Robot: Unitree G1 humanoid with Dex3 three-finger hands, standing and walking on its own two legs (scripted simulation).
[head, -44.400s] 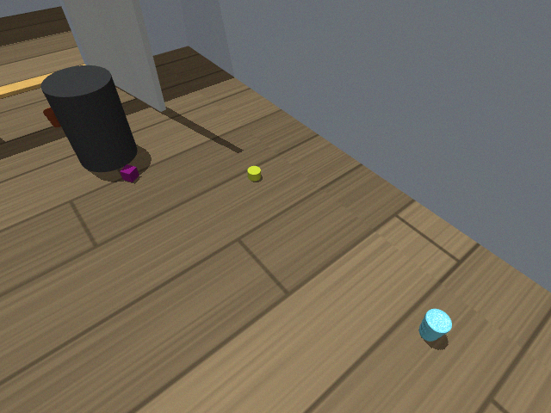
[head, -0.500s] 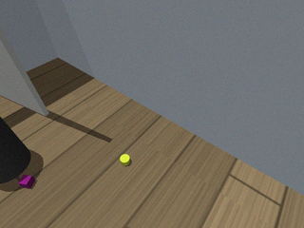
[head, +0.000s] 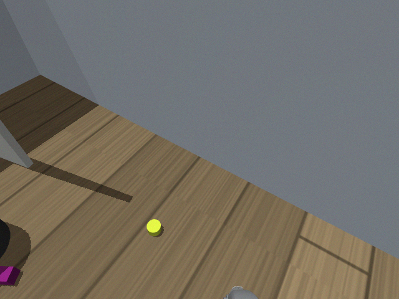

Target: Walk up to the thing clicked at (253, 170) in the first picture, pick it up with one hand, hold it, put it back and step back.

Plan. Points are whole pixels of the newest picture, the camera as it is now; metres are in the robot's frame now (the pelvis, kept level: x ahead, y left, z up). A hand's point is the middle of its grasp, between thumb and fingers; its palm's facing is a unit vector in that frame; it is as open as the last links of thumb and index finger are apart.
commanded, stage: walk up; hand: left
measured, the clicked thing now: (154, 227) +0.58 +0.20 -0.75
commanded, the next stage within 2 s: none
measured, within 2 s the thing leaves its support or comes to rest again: neither
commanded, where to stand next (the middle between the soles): +0.20 -0.05 m, yaw +2 degrees
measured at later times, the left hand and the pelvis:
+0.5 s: hand (100, 258) +0.26 +0.24 -0.17, palm faces -0.03 -0.94 -0.33, open 7.4 cm; pelvis +0.16 -0.01 -0.02, yaw +0 degrees
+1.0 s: hand (95, 296) +0.17 +0.23 -0.16, palm faces -0.05 -0.91 -0.42, open 7.4 cm; pelvis +0.13 -0.04 -0.02, yaw -3 degrees
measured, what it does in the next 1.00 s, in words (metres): walks ahead: right foot, then left foot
